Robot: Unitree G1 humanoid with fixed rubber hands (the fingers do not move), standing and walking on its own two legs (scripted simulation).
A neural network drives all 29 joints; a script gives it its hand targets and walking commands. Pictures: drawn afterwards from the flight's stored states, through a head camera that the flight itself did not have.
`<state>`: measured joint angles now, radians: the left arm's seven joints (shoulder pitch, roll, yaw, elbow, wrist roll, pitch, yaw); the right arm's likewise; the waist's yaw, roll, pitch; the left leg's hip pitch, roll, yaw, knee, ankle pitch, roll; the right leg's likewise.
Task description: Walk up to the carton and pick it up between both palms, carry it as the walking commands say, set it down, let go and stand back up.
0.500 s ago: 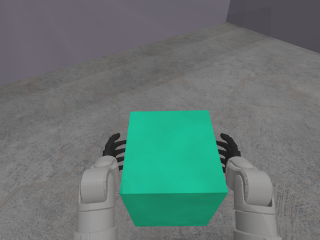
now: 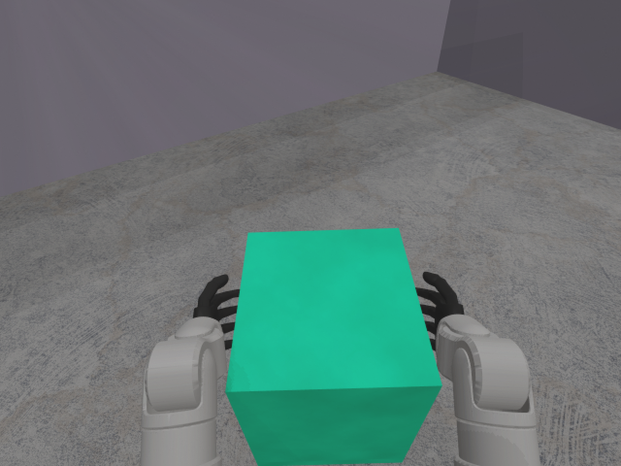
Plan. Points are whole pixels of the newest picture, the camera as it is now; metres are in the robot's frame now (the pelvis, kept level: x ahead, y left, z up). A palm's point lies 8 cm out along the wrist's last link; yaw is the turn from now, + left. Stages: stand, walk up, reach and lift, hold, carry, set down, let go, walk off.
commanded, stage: carry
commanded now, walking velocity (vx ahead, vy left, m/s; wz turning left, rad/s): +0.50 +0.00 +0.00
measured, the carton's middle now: (326, 350) +0.28 +0.01 +0.03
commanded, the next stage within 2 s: none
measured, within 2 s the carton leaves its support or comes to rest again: neither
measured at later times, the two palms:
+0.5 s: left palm (249, 209) +0.52 +0.14 +0.09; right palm (416, 210) +0.51 -0.15 +0.09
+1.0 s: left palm (257, 127) +0.84 +0.17 +0.09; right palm (377, 126) +0.85 -0.12 +0.09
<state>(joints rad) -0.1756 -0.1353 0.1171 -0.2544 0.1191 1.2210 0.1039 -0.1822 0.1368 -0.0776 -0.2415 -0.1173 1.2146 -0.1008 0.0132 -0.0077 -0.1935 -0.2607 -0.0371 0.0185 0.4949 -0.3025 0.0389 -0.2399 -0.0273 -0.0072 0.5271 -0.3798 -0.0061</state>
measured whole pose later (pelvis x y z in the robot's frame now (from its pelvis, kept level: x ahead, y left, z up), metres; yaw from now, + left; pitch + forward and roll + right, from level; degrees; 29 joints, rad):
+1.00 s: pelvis +0.57 +0.02 -0.01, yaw +2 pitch +3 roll +1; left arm -0.21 -0.14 0.09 -0.36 0.10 1.20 0.11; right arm -0.18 0.14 -0.09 -0.40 -0.12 1.21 -0.10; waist 0.01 -0.01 -0.05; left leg -0.48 0.04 0.22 0.50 -0.11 0.02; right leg 0.07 -0.07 -0.20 0.31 -0.42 0.03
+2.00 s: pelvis +1.20 +0.08 +0.00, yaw +2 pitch +4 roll +0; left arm -0.24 -0.15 0.12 -0.32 0.12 1.20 0.10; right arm -0.22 0.14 -0.10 -0.32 -0.11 1.19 -0.10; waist 0.00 -0.04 -0.02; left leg -0.40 0.02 0.22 0.45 -0.12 0.08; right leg -0.22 -0.05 -0.07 0.71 -0.53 0.05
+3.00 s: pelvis +1.25 +0.05 +0.00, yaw +2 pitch +3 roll +0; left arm -0.18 -0.14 0.12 -0.08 0.14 0.99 0.08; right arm -0.18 0.14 -0.10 -0.08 -0.14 0.98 -0.08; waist 0.00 0.00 -0.12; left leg -0.34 0.05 0.19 0.53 -0.23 0.03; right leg -0.19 -0.03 -0.14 0.52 -0.38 -0.01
